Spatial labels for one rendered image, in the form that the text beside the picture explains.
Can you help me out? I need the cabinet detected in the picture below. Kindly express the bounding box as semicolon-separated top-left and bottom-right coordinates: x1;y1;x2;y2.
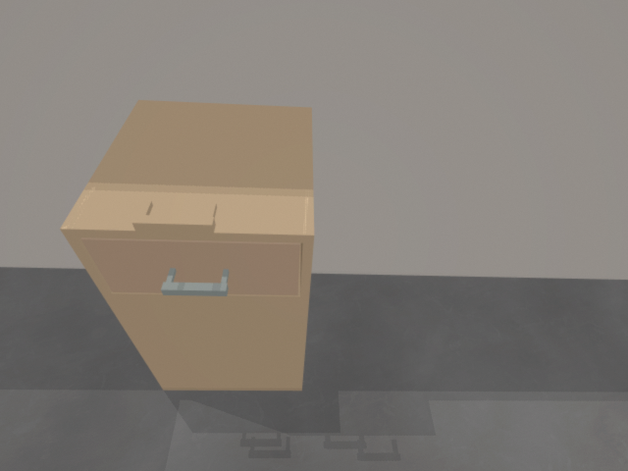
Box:
60;100;314;391

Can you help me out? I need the handle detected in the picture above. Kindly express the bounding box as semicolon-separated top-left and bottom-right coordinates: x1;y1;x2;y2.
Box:
132;215;216;233
161;268;229;296

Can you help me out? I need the drawer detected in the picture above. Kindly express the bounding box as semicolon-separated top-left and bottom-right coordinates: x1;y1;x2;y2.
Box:
81;237;300;295

